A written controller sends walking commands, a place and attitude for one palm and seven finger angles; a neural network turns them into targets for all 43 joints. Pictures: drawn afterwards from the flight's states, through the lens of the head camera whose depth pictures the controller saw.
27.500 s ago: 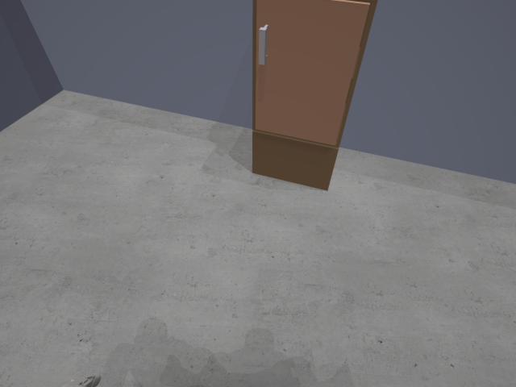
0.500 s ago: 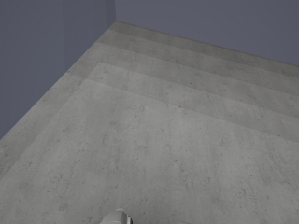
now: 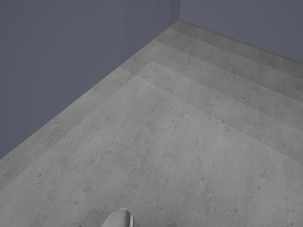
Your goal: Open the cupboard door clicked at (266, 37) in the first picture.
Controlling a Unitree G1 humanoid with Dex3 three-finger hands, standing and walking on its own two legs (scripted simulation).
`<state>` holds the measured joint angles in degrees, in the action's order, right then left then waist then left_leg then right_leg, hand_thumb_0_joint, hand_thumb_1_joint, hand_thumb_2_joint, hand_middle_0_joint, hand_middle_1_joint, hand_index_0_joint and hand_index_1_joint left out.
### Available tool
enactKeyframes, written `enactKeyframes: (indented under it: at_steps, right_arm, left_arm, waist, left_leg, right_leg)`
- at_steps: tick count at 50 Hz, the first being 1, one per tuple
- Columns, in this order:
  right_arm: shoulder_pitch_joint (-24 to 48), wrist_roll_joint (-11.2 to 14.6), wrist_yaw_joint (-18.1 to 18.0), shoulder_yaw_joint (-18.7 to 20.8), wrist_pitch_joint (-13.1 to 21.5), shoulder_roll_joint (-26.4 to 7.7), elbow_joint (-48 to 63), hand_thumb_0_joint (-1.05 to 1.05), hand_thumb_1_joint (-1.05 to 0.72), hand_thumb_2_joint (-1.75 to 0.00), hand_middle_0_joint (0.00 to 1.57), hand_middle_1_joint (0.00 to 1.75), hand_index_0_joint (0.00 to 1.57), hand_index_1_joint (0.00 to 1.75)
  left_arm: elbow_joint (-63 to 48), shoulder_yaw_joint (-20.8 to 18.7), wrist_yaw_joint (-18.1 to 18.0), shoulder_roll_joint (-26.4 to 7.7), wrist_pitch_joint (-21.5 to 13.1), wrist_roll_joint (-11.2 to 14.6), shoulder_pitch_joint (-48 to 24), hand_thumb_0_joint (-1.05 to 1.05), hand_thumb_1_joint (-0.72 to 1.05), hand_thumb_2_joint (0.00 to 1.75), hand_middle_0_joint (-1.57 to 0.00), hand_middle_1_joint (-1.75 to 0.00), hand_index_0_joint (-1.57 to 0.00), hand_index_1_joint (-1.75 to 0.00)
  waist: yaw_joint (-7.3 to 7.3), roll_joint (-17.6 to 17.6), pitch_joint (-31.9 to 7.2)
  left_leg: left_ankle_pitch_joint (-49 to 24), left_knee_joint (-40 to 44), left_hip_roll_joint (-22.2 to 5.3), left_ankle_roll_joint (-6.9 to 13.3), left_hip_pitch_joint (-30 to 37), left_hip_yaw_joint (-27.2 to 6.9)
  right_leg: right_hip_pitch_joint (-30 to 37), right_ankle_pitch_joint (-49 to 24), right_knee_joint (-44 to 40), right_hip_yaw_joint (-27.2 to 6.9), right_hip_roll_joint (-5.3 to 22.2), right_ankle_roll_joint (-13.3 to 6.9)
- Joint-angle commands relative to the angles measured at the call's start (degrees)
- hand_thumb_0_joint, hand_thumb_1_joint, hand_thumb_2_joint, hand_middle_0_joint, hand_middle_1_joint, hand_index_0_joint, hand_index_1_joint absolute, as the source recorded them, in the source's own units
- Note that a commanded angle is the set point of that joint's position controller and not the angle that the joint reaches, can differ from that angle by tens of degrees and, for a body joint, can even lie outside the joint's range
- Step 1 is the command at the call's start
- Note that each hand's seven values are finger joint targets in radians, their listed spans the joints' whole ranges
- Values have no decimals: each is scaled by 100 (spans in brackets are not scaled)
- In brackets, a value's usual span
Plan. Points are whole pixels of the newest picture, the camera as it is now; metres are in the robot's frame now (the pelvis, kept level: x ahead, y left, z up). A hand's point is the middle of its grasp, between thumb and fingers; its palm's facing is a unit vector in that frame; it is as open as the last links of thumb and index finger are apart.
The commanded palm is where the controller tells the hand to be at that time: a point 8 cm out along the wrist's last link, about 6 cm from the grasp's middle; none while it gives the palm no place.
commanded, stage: turn to face it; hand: left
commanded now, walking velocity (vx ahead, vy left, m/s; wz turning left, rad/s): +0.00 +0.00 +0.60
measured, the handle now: out of the picture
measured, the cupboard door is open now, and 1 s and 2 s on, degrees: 47 47 47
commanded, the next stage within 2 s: none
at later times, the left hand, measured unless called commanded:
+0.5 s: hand out of the picture +0.09 +0.22 -0.16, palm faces +0.31 -0.90 -0.31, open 7.3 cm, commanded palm none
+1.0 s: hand out of the picture -0.02 +0.18 -0.19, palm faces +0.62 -0.74 -0.26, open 7.3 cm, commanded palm none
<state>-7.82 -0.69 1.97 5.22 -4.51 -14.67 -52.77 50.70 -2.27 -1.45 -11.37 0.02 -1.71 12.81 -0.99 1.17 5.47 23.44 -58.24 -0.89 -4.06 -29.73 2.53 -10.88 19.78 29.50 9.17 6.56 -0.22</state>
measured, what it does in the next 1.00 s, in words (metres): steps on the spot, turning left: left foot, then right foot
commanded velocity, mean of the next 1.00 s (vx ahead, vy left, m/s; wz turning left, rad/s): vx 0.00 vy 0.00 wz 0.60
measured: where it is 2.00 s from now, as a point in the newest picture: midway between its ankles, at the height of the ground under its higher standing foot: outside the picture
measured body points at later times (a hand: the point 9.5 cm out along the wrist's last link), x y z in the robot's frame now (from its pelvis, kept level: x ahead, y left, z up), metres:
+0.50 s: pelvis +0.04 -0.03 -0.02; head +0.10 -0.03 +0.43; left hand +0.07 +0.26 -0.14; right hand +0.20 -0.25 -0.16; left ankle +0.01 +0.12 -0.74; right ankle +0.09 -0.15 -0.74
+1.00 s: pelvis +0.06 -0.03 -0.01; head +0.10 +0.02 +0.43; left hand -0.05 +0.22 -0.17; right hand +0.31 -0.17 -0.14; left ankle +0.00 +0.06 -0.74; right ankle +0.11 -0.17 -0.67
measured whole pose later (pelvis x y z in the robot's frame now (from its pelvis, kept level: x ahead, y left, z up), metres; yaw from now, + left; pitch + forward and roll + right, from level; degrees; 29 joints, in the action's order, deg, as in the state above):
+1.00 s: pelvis +0.06 -0.03 -0.01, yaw +38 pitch +2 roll +0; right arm -7.6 -1.0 0.6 3.2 -1.4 -12.2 -50.9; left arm 52.6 -4.5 -1.0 -15.0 3.7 -1.3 10.7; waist 0.3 3.1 5.8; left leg 17.3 -33.7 0.3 1.2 -18.3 2.0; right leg -27.2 28.5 64.2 3.6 6.0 4.7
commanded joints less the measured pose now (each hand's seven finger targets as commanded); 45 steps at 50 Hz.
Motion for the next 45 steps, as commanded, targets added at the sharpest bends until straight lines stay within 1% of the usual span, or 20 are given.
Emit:
enactKeyframes:
  at_steps: [1,4,6,7,8,9,14,21,23,24,25,26,29,31,37,41,42,43,44,45]
  right_arm:
    - [723,11,12,-110,196,-121,651,0,-90,-90,20,30,20,30]
    - [541,17,-22,-112,246,-239,635,0,-90,-90,20,30,20,30]
    - [-168,-32,-51,-32,302,-546,477,0,-90,-90,20,30,20,30]
    - [-650,-89,-76,124,349,-1095,389,0,-90,-90,20,30,20,30]
    - [-1087,-52,-110,256,341,-1675,319,0,-90,-90,20,30,20,30]
    - [-1243,-1,-157,224,306,-1610,194,0,-90,-90,20,30,20,30]
    - [-45,-62,-263,74,375,-1057,505,0,-90,-90,20,30,20,30]
    - [239,-89,-206,184,277,-1146,616,0,-90,-90,20,30,20,30]
    - [399,-41,-194,187,261,-1032,694,0,-90,-90,20,30,20,30]
    - [323,14,-166,156,264,-694,774,0,-90,-90,20,30,20,30]
    - [346,32,-132,104,271,-375,922,0,-90,-90,20,30,20,30]
    - [307,-20,-131,133,235,-580,887,0,-90,-90,20,30,20,30]
    - [169,-28,-49,101,133,-442,575,0,-90,-90,20,30,20,30]
    - [109,-9,-11,33,123,-288,517,0,-90,-90,20,30,20,30]
    - [558,32,9,-86,199,-99,609,0,-90,-90,20,30,20,30]
    - [-26,5,-20,-34,268,-313,512,0,-90,-90,20,30,20,30]
    - [-472,-31,-34,64,313,-681,405,0,-90,-90,20,30,20,30]
    - [-917,-89,-78,252,338,-1393,367,0,-90,-90,20,30,20,30]
    - [-1234,-63,-122,257,284,-1565,239,0,-90,-90,20,30,20,30]
    - [-1142,-61,-206,228,323,-1389,258,0,-90,-90,20,30,20,30]
  left_arm:
    - [-171,-319,-47,-1243,-129,9,603,0,90,90,-20,-30,-20,-30]
    - [-154,-370,-24,-1388,-126,23,534,0,90,90,-20,-30,-20,-30]
    - [-202,-383,7,-1410,-128,86,307,0,90,90,-20,-30,-20,-30]
    - [-368,-358,48,-1177,-108,128,206,0,90,90,-20,-30,-20,-30]
    - [-672,-211,68,-776,-80,151,-113,0,90,90,-20,-30,-20,-30]
    - [-734,-232,-9,-936,55,83,-404,0,90,90,-20,-30,-20,-30]
    - [-357,-276,97,-746,161,78,-235,0,90,90,-20,-30,-20,-30]
    - [-455,-270,116,-707,115,87,-73,0,90,90,-20,-30,-20,-30]
    - [-392,-325,95,-839,29,85,364,0,90,90,-20,-30,-20,-30]
    - [-377,-411,42,-1234,-48,13,609,0,90,90,-20,-30,-20,-30]
    - [-445,-476,-6,-1755,-75,-45,622,0,90,90,-20,-30,-20,-30]
    - [-486,-412,-36,-1627,-72,14,463,0,90,90,-20,-30,-20,-30]
    - [-639,-239,-58,-994,-65,48,-353,0,90,90,-20,-30,-20,-30]
    - [-649,-242,-71,-945,-92,18,-335,0,90,90,-20,-30,-20,-30]
    - [-315,-372,-52,-1275,-91,4,345,0,90,90,-20,-30,-20,-30]
    - [-289,-433,3,-1301,-62,55,166,0,90,90,-20,-30,-20,-30]
    - [-369,-416,31,-1189,-34,101,76,0,90,90,-20,-30,-20,-30]
    - [-649,-302,87,-739,1,139,-102,0,90,90,-20,-30,-20,-30]
    - [-848,-245,38,-785,76,66,-509,0,90,90,-20,-30,-20,-30]
    - [-802,-251,-7,-711,100,64,-697,0,90,90,-20,-30,-20,-30]
  waist:
    - [406,1084,-759]
    - [277,1176,-916]
    - [-159,854,-1278]
    - [-432,-382,-1665]
    - [-629,-1967,-1718]
    - [-623,-1030,-1662]
    - [23,-1051,-767]
    - [152,-1192,-687]
    - [411,-864,-772]
    - [521,317,-903]
    - [580,1842,-881]
    - [475,1506,-912]
    - [1,1159,-594]
    - [0,1077,-724]
    - [405,992,-826]
    - [44,790,-1040]
    - [-234,-10,-1264]
    - [-479,-1920,-1343]
    - [-594,-1458,-1298]
    - [-504,-1589,-1393]
  left_leg:
    - [162,1199,61,46,-82,410]
    - [-116,2073,229,187,599,631]
    - [-1359,3167,159,354,1998,585]
    - [-3318,3230,-942,875,3407,-716]
    - [-6198,3272,-2507,1904,3868,-2677]
    - [-5527,3268,-2560,2030,3534,-2395]
    - [-3510,3646,-1245,1297,1961,-1288]
    - [-2000,3524,-994,1166,1046,-1699]
    - [-1638,2977,-693,907,499,-1619]
    - [-545,1960,-121,538,-219,-1119]
    - [1238,302,588,158,-769,-306]
    - [1235,-846,207,245,-603,-682]
    - [155,-1647,-123,83,-445,-497]
    - [120,-822,-124,4,-232,-214]
    - [335,1265,16,69,287,348]
    - [-765,2893,94,240,1558,471]
    - [-1985,3359,-411,486,2647,-106]
    - [-4286,3565,-2145,1444,3441,-2510]
    - [-4262,3603,-2594,1943,3109,-2632]
    - [-4292,3521,-2266,1864,3083,-2573]
  right_leg:
    - [1418,-5202,-188,-441,1286,-484]
    - [1326,-5575,270,-226,1335,-403]
    - [645,-4975,1376,110,1232,-77]
    - [-877,-2672,2588,272,767,267]
    - [-2319,1863,3829,-54,30,537]
    - [-2469,1817,4126,-799,98,477]
    - [-1955,550,3367,-841,-69,540]
    - [-611,252,1262,-545,-546,462]
    - [362,-547,21,-529,-510,418]
    - [1044,-465,-948,-1527,475,172]
    - [968,-1050,-1469,-3191,2080,-524]
    - [435,-1252,-1365,-2992,2254,-886]
    - [-86,-2121,-999,-1379,1311,-621]
    - [250,-2887,-827,-788,1173,-526]
    - [1032,-4143,-358,-474,1462,-607]
    - [475,-3574,504,5,1383,-212]
    - [-439,-2592,1435,219,1171,88]
    - [-2237,1397,2841,290,224,569]
    - [-2460,2031,3500,-456,115,475]
    - [-2645,1697,3770,-778,131,469]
